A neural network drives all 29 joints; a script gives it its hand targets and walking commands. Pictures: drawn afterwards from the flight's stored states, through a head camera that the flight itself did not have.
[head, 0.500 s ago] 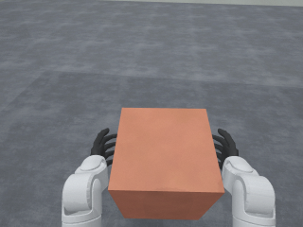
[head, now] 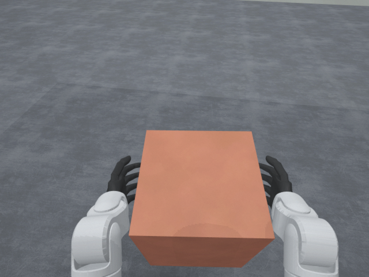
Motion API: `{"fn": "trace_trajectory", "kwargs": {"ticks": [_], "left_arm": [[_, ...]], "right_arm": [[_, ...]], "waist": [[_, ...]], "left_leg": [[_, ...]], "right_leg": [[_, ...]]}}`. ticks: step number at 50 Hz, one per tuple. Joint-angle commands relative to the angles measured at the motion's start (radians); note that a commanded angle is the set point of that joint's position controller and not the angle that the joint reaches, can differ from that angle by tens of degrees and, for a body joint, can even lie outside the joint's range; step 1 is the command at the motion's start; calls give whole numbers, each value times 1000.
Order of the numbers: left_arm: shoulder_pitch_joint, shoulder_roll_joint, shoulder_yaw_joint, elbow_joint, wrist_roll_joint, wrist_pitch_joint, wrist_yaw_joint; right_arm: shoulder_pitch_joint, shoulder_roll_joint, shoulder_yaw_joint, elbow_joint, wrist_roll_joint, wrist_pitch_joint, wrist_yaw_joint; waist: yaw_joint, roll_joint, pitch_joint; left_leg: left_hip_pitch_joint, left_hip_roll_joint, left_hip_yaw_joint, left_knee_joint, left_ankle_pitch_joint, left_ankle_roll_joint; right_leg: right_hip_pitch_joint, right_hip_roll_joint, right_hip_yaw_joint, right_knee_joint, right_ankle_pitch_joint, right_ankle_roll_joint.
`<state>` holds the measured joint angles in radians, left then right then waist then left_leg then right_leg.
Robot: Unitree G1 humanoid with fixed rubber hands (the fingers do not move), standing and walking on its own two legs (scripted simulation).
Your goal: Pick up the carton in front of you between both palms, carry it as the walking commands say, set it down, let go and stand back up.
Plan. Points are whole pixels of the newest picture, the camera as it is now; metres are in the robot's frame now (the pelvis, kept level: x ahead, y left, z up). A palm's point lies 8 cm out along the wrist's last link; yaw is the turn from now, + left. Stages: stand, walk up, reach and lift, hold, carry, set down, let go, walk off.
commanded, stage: carry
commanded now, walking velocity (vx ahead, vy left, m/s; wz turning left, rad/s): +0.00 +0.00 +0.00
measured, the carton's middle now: (197, 203) +0.27 +0.00 +0.04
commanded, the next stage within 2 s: none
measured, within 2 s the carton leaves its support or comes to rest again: neither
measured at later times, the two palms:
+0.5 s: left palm (134, 150) +0.36 +0.14 +0.11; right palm (269, 154) +0.35 -0.16 +0.11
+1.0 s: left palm (137, 161) +0.36 +0.14 +0.07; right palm (263, 164) +0.36 -0.16 +0.07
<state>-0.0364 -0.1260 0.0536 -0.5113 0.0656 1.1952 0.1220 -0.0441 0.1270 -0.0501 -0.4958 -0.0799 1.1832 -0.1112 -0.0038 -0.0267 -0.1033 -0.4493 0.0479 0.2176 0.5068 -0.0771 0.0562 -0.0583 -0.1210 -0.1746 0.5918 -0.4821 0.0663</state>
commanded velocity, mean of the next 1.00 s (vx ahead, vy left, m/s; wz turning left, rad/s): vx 0.00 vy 0.00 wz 0.00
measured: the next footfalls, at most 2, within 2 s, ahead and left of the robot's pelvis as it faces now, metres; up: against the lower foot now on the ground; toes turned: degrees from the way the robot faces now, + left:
right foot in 0.20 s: +0.09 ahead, -0.12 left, +0.00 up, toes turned -8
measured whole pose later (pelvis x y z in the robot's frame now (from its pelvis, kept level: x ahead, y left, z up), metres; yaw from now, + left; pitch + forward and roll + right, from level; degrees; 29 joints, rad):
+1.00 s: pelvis +0.09 +0.00 +0.02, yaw -1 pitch +1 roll +0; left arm -0.13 -0.13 0.11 0.03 0.21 0.86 0.02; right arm -0.14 0.13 -0.12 0.04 -0.20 0.85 -0.03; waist 0.00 -0.01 -0.13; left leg -0.29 0.06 0.22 0.49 -0.22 0.04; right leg -0.19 -0.05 -0.15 0.49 -0.32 0.00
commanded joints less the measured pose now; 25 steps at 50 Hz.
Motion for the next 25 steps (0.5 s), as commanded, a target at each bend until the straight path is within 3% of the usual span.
{"fn": "trace_trajectory", "kwargs": {"ticks": [1, 2, 3, 4, 5, 7, 9, 10, 11, 12, 13, 18, 19, 23, 25], "left_arm": [[-350, -723, -677, -70, -301, 45, -163], [-387, -774, -689, -67, -320, 41, -174], [-409, -806, -697, -77, -322, 35, -177], [-420, -865, -706, -40, -339, 32, -184], [-426, -876, -710, -64, -335, 21, -190], [-423, -891, -704, -43, -331, 17, -194], [-385, -868, -692, -50, -314, 17, -192], [-393, -870, -681, -30, -320, 22, -191], [-388, -852, -670, -32, -319, 28, -192], [-413, -814, -662, -36, -300, 32, -188], [-411, -819, -659, 7, -293, 42, -186], [-381, -817, -638, 62, -282, 44, -187], [-386, -820, -624, 68, -285, 42, -189], [-395, -859, -649, 74, -290, 18, -206], [-401, -859, -665, 66, -285, -1, -213]], "right_arm": [[-276, 734, 605, -3, 315, 35, 162], [-318, 782, 622, -26, 324, 31, 167], [-334, 836, 624, -21, 337, 25, 174], [-362, 833, 633, -43, 321, 20, 177], [-374, 876, 637, -31, 334, 18, 185], [-361, 896, 645, -29, 330, 12, 187], [-371, 881, 648, -40, 330, 14, 184], [-389, 865, 653, -44, 330, 19, 184], [-383, 843, 649, -27, 322, 25, 183], [-385, 837, 650, -8, 313, 33, 183], [-375, 814, 635, 4, 308, 40, 184], [-405, 810, 642, 33, 325, 54, 181], [-399, 833, 642, 51, 328, 53, 182], [-399, 862, 649, 59, 313, 27, 195], [-385, 865, 646, 83, 304, 8, 207]], "waist": [[1, 310, -329], [-5, 254, -305], [-2, 184, -314], [0, 148, -298], [1, 145, -291], [-2, 167, -290], [6, 132, -286], [6, 81, -236], [6, 56, -220], [-8, 18, -182], [-9, -6, -173], [1, 13, -178], [-1, -37, -184], [3, 19, -218], [6, 34, -228]], "left_leg": [[659, 370, -463, -162, 588, 136], [581, 358, -430, -190, 582, 127], [532, 330, -353, -203, 538, 109], [482, 299, -285, -210, 470, 82], [462, 270, -237, -211, 456, 68], [403, 230, -177, -210, 256, 59], [342, 208, -150, -201, 62, 37], [309, 191, -141, -178, 58, 12], [295, 186, -116, -145, 41, -10], [281, 151, -105, -111, 84, -28], [272, 141, -110, -120, 127, -34], [278, 139, -105, -10, 317, -35], [277, 137, -108, 3, 333, -37], [313, 128, -94, 7, 361, -43], [327, 140, -102, 16, 335, -41]], "right_leg": [[-368, 68, 60, 374, -145, -6], [-361, 50, 110, 355, -139, -25], [-315, 32, 121, 257, -132, -44], [-276, 26, 123, 157, -106, -48], [-254, 36, 114, 94, -64, -49], [-182, 54, 74, -23, 44, -44], [-112, 51, 49, -178, 216, -53], [-104, 28, 61, -235, 286, -52], [-92, -32, 109, -275, 327, -52], [-118, -67, 130, -210, 454, -58], [-133, -67, 118, -183, 471, -61], [-105, -58, 122, -143, 685, -60], [-101, -57, 106, -120, 747, -57], [-104, -55, 104, -93, 754, -63], [-120, -50, 106, -107, 684, -63]]}}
